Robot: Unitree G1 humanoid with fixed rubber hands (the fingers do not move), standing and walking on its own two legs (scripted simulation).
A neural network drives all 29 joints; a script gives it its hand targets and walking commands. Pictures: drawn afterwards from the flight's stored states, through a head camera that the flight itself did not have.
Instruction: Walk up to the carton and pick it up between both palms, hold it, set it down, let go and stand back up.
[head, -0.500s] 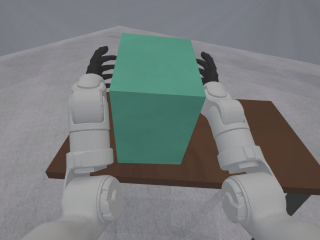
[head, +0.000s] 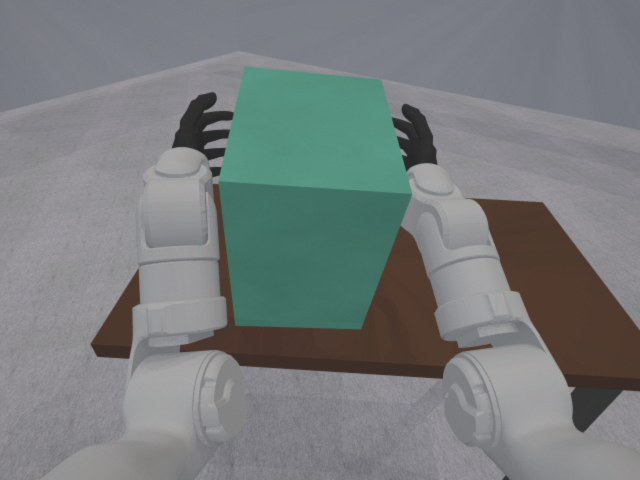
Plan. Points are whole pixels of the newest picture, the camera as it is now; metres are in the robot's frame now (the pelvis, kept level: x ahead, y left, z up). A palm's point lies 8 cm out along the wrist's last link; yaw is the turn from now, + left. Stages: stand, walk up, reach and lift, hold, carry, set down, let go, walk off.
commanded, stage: set down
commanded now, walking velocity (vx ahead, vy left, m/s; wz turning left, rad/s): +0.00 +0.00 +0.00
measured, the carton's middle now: (306, 206) +0.38 +0.03 +0.22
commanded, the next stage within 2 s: none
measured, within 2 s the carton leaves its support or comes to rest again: neither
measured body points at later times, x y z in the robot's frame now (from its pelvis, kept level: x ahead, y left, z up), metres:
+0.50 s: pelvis +0.01 +0.00 +0.00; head -0.05 +0.02 +0.45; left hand +0.40 +0.15 +0.29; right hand +0.42 -0.11 +0.26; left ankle +0.02 +0.14 -0.75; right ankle +0.04 -0.11 -0.75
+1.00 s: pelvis +0.02 +0.00 +0.00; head -0.02 +0.02 +0.45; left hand +0.40 +0.16 +0.24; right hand +0.43 -0.10 +0.23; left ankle +0.02 +0.14 -0.75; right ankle +0.04 -0.11 -0.75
